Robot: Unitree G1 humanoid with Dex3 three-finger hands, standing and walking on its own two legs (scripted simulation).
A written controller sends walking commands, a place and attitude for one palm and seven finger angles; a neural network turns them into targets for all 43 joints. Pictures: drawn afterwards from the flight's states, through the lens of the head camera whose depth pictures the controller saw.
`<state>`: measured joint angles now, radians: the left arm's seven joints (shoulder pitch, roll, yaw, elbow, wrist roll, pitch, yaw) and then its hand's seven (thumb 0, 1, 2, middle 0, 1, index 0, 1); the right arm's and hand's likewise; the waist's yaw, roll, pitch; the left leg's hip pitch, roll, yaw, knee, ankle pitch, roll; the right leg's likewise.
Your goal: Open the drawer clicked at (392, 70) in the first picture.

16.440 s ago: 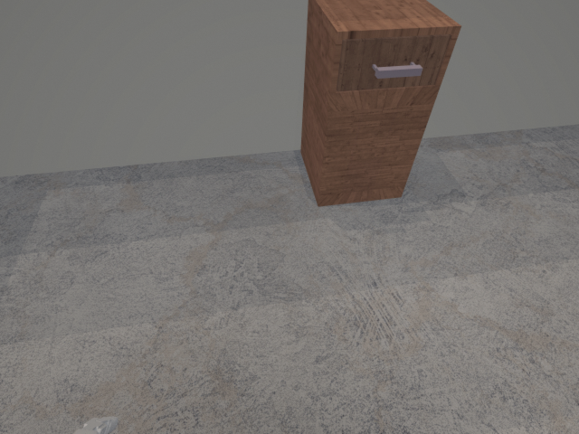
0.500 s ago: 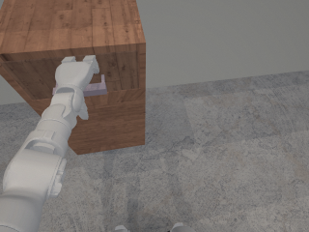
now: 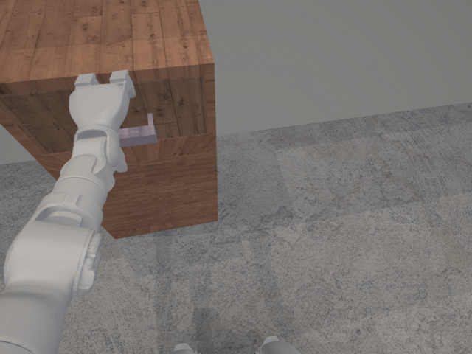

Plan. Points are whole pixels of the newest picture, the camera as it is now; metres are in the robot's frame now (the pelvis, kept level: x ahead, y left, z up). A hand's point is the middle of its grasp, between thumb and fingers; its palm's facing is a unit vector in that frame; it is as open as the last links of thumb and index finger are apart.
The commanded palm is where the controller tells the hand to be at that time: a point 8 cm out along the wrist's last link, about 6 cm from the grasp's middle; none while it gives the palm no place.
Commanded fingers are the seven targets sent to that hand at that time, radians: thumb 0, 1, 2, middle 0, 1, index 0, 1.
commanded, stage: move the hooked fingers above the handle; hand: left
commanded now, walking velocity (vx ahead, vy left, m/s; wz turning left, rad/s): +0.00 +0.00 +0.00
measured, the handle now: (116, 130) +0.58 +0.20 -0.03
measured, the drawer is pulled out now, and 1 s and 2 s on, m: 0.00 0.00 0.00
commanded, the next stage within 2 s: lift the fingers back up to retry in 0.22 s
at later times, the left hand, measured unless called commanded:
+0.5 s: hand (100, 132) +0.52 +0.20 +0.03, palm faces -0.03 +0.06 -1.00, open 13.8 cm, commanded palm +0.51 +0.18 +0.08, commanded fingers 0.00 -0.50 0.30 -0.30 -1.20 -0.30 -1.20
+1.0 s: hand (104, 140) +0.51 +0.20 +0.02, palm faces -0.11 -0.05 -0.99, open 13.8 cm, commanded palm +0.51 +0.19 +0.08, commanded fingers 0.00 -0.50 0.30 -0.30 -1.20 -0.30 -1.20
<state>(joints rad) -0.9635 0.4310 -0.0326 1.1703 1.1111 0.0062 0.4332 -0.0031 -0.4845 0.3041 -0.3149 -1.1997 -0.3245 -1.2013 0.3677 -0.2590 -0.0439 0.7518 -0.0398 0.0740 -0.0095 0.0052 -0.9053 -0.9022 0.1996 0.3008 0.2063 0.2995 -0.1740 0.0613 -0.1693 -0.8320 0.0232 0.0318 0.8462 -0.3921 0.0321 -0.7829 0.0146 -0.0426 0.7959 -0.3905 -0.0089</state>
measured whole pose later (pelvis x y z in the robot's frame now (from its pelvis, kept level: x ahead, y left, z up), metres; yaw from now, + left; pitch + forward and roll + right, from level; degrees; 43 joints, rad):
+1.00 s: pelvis +0.01 +0.00 +0.00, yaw +0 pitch +22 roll -2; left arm -0.94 0.45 -0.07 1.17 1.04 0.09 0.31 0.00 -0.48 0.30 -0.31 -1.20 -0.32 -1.20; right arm 0.39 -0.24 -0.05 0.75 -0.03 0.07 -0.01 0.01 -0.91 -0.90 0.20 0.30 0.21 0.30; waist -0.16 0.07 -0.14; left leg -0.82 0.02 0.03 0.81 -0.38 0.04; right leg -0.76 0.02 -0.04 0.75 -0.37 0.00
